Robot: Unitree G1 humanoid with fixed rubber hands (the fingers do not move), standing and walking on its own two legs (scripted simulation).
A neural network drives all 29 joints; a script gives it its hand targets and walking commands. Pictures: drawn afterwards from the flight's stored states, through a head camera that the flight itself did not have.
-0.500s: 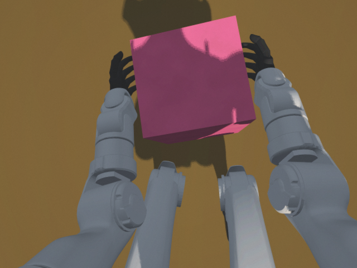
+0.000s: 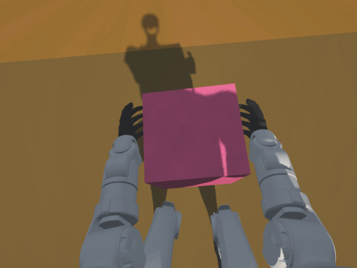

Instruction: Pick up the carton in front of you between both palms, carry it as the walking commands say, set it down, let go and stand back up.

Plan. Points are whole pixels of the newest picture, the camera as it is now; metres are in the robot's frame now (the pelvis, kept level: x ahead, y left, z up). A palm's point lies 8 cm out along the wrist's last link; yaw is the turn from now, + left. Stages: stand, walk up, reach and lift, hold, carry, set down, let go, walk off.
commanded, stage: reach and lift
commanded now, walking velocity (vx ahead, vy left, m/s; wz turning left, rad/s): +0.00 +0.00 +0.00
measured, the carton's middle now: (193, 144) +0.41 +0.02 -0.12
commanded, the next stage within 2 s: hold in 1.82 s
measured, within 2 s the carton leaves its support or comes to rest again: neither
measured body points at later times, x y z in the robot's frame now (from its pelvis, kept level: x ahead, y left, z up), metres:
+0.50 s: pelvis +0.05 +0.00 +0.14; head +0.11 -0.01 +0.58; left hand +0.38 +0.16 +0.11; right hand +0.39 -0.14 +0.10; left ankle +0.07 +0.13 -0.56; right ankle +0.07 -0.13 -0.56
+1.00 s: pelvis +0.05 +0.01 +0.18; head +0.02 +0.01 +0.63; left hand +0.36 +0.16 +0.20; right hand +0.35 -0.14 +0.19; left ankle +0.07 +0.13 -0.56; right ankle +0.07 -0.13 -0.56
